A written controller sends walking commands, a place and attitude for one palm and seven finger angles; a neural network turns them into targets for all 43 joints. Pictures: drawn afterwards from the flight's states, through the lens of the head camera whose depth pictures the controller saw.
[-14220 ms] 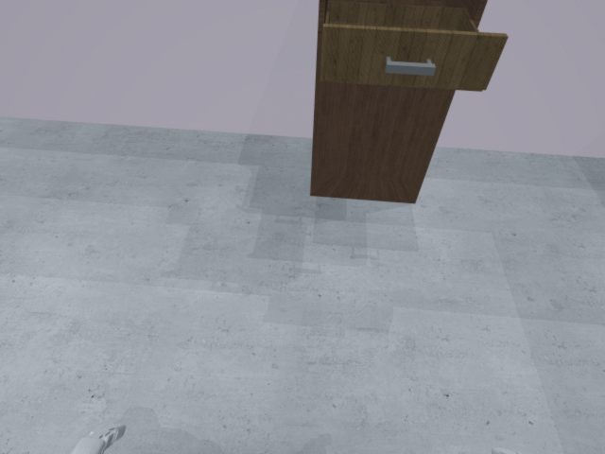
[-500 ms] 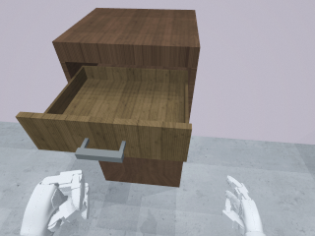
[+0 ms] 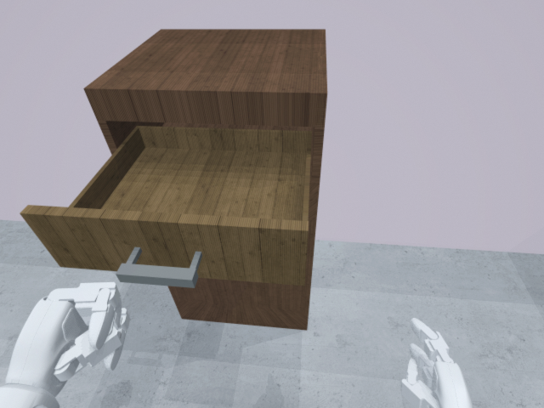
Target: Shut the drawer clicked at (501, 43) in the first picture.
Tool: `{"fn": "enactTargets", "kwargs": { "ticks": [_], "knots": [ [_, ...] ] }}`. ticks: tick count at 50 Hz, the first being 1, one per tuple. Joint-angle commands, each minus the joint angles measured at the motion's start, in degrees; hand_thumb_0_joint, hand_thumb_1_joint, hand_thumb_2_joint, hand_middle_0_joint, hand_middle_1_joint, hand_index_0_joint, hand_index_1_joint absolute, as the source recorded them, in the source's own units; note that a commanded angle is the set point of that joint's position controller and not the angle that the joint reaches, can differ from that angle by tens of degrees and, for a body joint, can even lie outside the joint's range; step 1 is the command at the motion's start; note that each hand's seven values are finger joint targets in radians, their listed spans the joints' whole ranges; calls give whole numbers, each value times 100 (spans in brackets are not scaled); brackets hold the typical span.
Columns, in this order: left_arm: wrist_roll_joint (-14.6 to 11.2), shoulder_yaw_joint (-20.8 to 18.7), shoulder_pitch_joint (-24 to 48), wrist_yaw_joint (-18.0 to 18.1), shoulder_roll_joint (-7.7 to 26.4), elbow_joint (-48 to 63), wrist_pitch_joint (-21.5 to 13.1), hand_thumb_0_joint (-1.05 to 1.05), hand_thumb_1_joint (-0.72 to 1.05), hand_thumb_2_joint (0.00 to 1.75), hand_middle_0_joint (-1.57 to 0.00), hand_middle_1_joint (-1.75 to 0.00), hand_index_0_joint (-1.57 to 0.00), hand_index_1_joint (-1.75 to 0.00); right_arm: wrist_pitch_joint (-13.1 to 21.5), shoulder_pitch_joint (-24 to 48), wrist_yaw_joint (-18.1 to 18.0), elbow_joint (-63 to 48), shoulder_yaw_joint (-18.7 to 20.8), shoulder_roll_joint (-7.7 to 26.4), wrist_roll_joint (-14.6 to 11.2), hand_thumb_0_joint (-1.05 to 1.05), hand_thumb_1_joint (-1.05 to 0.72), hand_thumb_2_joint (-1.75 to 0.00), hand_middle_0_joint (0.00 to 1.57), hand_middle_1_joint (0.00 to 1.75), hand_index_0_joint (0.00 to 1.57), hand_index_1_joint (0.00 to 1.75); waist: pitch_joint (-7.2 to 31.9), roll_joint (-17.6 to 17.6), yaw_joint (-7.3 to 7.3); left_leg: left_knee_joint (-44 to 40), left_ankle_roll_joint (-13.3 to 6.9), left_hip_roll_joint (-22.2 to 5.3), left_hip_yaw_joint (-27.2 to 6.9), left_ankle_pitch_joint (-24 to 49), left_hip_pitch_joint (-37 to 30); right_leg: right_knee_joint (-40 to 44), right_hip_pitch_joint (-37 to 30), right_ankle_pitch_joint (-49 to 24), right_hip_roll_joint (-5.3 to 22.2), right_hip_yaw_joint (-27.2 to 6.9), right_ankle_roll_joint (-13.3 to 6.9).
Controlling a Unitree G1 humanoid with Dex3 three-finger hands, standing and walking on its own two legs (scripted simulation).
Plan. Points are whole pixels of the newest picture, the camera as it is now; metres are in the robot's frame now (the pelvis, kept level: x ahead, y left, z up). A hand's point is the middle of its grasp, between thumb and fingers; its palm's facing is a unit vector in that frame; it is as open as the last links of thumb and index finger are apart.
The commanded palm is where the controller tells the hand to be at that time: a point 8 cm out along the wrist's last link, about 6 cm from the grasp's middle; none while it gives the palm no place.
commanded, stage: raise the hand and make a fist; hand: left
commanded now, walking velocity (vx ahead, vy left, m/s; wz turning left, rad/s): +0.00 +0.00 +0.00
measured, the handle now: (162, 265) +0.31 +0.22 +0.06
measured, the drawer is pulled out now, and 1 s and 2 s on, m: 0.29 0.29 0.29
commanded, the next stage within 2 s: bring the fist close to the handle in 0.12 s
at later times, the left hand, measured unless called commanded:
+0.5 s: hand (119, 339) +0.16 +0.19 +0.12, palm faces +0.06 -0.99 -0.09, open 3.3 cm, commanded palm +0.12 +0.24 +0.13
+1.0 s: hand (151, 327) +0.20 +0.18 +0.08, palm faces +0.02 -1.00 -0.05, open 3.3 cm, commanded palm +0.17 +0.24 +0.08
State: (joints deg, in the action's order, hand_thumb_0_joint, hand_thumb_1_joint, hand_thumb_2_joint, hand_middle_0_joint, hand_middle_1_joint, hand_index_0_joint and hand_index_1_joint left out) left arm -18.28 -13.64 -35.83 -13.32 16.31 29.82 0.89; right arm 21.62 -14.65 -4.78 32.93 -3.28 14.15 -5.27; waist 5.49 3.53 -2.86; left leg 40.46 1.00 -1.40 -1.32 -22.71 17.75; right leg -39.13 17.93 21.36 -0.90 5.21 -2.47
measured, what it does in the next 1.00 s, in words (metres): stands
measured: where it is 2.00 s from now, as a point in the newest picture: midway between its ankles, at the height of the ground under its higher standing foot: outside the picture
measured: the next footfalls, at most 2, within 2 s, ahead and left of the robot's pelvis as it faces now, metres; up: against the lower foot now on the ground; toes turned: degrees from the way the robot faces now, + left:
none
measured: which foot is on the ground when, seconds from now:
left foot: down 0.00-1.00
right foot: down 0.00-1.00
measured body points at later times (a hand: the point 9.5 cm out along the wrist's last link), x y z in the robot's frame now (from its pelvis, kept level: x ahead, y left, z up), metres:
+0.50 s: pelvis +0.00 +0.00 +0.00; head -0.02 -0.02 +0.45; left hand +0.15 +0.25 +0.13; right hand +0.21 -0.21 -0.05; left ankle -0.01 +0.13 -0.72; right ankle +0.00 -0.09 -0.72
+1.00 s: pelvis -0.01 +0.02 -0.01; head +0.01 +0.01 +0.44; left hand +0.19 +0.24 +0.08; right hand +0.16 -0.21 -0.08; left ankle -0.01 +0.13 -0.72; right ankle +0.00 -0.09 -0.72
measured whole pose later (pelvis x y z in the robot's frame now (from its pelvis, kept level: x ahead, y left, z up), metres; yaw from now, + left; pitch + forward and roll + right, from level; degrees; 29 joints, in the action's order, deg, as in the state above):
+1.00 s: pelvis -0.01 +0.02 -0.01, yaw +0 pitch +5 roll -1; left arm -13.3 -6.3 -26.1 -10.0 10.7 13.3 -12.4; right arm 18.4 -14.4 -2.8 34.5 -1.7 14.0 -2.0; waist 2.9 2.6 -0.1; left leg 45.9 -0.5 0.4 -0.9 -23.9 26.7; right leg -44.7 26.8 22.5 1.0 4.8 -1.0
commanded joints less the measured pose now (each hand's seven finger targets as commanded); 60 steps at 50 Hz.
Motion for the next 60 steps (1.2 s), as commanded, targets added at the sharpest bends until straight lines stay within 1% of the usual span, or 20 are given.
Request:
{"fn": "enactTargets", "kwargs": {
  "ticks": [1,5,9,13,15,17,19,23,25,31,35,43,44,48,51,53,54,57,59,60],
  "knots": [
    [-202,-788,340,30,779,1123,-706,0,90,90,-140,-160,-140,-160,547,875,5,-930,199,464,39,0,-90,-90,20,30,20,30,14,-175,-101,-485,-206,173,43,1152,64,956,-117,-1113,161,-462,253],
    [-261,-868,298,-161,802,742,-721,0,90,90,-140,-160,-140,-160,614,878,-27,-848,229,514,14,0,-90,-90,20,30,20,30,-24,-356,-91,-485,-213,173,39,1197,62,1023,-169,-1329,185,-547,297],
    [-268,-654,368,-349,696,812,-635,0,90,90,-140,-160,-140,-160,688,959,-25,-876,218,535,3,0,-90,-90,20,30,20,30,29,-187,-87,-486,-233,197,32,1271,-27,1007,-219,-1552,194,-583,310],
    [-236,-669,291,-355,663,731,-692,0,90,90,-140,-160,-140,-160,718,900,-28,-839,245,522,41,0,-90,-90,20,30,20,30,94,-569,-100,-530,-249,204,19,1368,-38,927,-198,-1645,152,-478,323],
    [-213,-750,357,-309,686,546,-759,0,90,90,-140,-160,-140,-160,683,889,-18,-747,255,520,61,0,-90,-90,20,30,20,30,1,-398,-96,-537,-227,203,33,1376,-18,924,-146,-1632,135,-466,297],
    [-192,-562,436,-280,513,527,-848,0,90,90,-140,-160,-140,-160,666,883,-3,-748,265,520,84,0,-90,-90,20,30,20,30,-58,-361,-63,-545,-232,213,43,1332,-5,895,-65,-1491,126,-416,279],
    [-143,-558,521,-242,548,430,-898,0,90,90,-140,-160,-140,-160,644,908,10,-716,278,538,99,0,-90,-90,20,30,20,30,-63,-321,-53,-513,-237,213,46,1266,34,912,-29,-1369,114,-441,262],
    [4,-404,680,-198,514,397,-1072,0,90,90,-140,-160,-140,-160,602,813,26,-709,315,542,146,0,-90,-90,20,30,20,30,96,-269,7,-511,-248,220,59,1274,36,824,-5,-1264,130,-389,245],
    [83,-215,808,-185,440,428,-1142,0,90,90,-140,-160,-140,-160,597,801,53,-732,301,553,162,0,-90,-90,20,30,20,30,127,-56,40,-501,-253,227,57,1251,55,773,34,-1211,135,-350,219],
    [156,14,982,-51,221,31,-1261,0,90,90,-140,-160,-140,-160,501,755,72,-681,343,581,208,0,-90,-90,20,30,20,30,42,-259,110,-517,-239,219,-2,1044,245,657,205,-892,108,-218,208],
    [266,75,823,77,144,-77,-1301,0,90,90,-140,-160,-140,-160,379,733,126,-725,395,575,249,0,-90,-90,20,30,20,30,261,-419,72,-485,-236,215,-13,1183,351,494,171,-1043,113,-158,201],
    [385,238,1199,294,84,-146,-1597,0,90,90,-140,-160,-140,-160,132,610,174,-773,428,611,309,0,-90,-90,20,30,20,30,368,-169,212,-317,-205,209,-14,1105,520,250,432,-909,117,-121,184],
    [408,176,1223,337,130,-290,-1619,0,90,90,-140,-160,-140,-160,97,624,167,-734,430,613,327,0,-90,-90,20,30,20,30,306,-305,210,-318,-205,191,-40,1053,612,244,453,-829,100,-111,178],
    [459,570,1479,334,-125,-431,-1788,0,90,90,-140,-160,-140,-160,48,533,190,-796,417,646,324,0,-90,-90,20,30,20,30,369,-105,317,-219,-179,186,-81,933,669,87,691,-698,108,-92,165],
    [502,461,1645,376,2,-786,-1832,0,90,90,-140,-160,-140,-160,-36,458,180,-772,453,689,332,0,-90,-90,20,30,20,30,452,-356,343,-122,-189,180,-85,915,793,30,758,-687,95,-125,168],
    [532,516,1801,373,-4,-879,-1865,0,90,90,-140,-160,-140,-160,-79,449,189,-824,439,697,348,0,-90,-90,20,30,20,30,570,-338,336,-69,-184,192,-91,992,853,-75,760,-786,107,-127,163],
    [545,322,1873,419,150,-1001,-1878,0,90,90,-140,-160,-140,-160,-130,456,183,-765,454,709,358,0,-90,-90,20,30,20,30,620,-417,324,-38,-191,194,-75,1008,901,-66,724,-805,105,-153,161],
    [517,312,1943,419,99,-1138,-1934,0,90,90,-140,-160,-140,-160,-226,437,212,-849,447,690,358,0,-90,-90,20,30,20,30,799,-301,294,49,-177,210,-14,1162,958,-177,685,-1025,119,-176,155],
    [519,124,2114,449,243,-1378,-1992,0,90,90,-140,-160,-140,-160,-305,448,207,-779,452,699,363,0,-90,-90,20,30,20,30,762,-347,307,101,-179,207,7,1128,1060,-162,701,-998,117,-215,154],
    [498,276,2202,428,73,-1355,-2035,0,90,90,-140,-160,-140,-160,-321,418,220,-811,446,679,371,0,-90,-90,20,30,20,30,838,-269,330,142,-181,217,28,1230,1031,-213,703,-1151,123,-219,156]
  ]
}}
